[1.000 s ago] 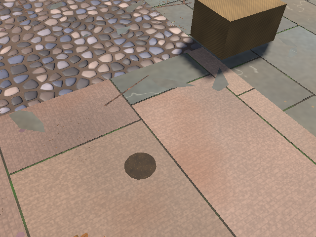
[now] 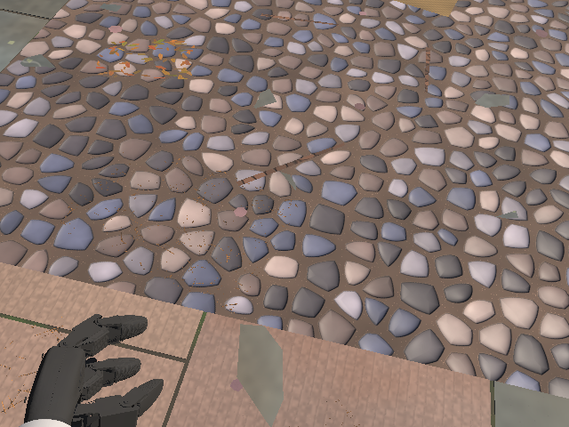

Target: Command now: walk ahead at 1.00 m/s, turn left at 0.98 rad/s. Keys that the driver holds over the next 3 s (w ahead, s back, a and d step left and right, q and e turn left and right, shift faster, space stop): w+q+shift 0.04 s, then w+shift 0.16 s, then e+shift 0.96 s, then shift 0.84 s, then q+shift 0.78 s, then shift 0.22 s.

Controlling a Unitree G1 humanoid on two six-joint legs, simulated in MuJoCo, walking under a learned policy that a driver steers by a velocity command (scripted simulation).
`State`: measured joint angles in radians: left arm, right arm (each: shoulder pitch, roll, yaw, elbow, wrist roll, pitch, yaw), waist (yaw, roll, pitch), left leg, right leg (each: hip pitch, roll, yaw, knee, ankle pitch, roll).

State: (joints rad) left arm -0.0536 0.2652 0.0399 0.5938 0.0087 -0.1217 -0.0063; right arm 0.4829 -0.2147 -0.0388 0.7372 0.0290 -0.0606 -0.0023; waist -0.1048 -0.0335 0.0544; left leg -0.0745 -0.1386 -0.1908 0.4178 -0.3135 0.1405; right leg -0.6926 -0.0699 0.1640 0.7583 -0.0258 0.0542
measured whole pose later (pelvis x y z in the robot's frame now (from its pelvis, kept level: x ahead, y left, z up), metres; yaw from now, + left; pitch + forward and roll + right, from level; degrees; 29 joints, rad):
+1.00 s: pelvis +0.51 -0.06 -0.02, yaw -24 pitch +1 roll +3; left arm 0.16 0.34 0.09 0.58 -0.02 0.08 -0.01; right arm 0.10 -0.33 -0.10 0.74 0.01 -0.01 0.00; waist -0.01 0.01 0.07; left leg -0.32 0.13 0.23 0.64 -0.35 -0.05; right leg -0.38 -0.04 -0.03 0.63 -0.29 -0.03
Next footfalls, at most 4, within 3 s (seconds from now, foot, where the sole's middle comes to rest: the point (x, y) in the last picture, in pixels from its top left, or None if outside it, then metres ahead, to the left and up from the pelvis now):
0.16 right None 0.38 -0.16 -0.78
0.56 left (214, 370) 0.62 0.07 -0.78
0.96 right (325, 394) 0.54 -0.18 -0.78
1.40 left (246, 343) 0.68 -0.01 -0.78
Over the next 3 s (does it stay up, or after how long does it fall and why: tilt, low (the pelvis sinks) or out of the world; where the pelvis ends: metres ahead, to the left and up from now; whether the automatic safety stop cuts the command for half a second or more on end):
stays up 0.64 -0.09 -0.01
